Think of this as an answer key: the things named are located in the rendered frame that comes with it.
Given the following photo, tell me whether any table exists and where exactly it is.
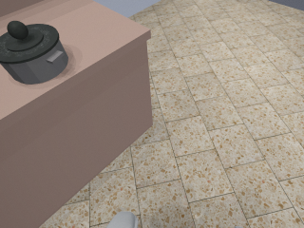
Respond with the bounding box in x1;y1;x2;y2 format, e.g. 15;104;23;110
0;0;153;228

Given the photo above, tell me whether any pot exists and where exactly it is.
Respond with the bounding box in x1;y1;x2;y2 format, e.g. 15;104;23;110
0;39;68;85

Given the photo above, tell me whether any left robot thigh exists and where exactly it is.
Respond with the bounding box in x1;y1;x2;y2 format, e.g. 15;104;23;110
105;211;139;228

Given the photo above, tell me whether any lid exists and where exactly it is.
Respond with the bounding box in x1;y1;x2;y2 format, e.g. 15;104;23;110
0;24;60;65

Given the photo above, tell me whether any knob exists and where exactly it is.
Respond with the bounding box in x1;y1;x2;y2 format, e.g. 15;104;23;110
7;20;29;40

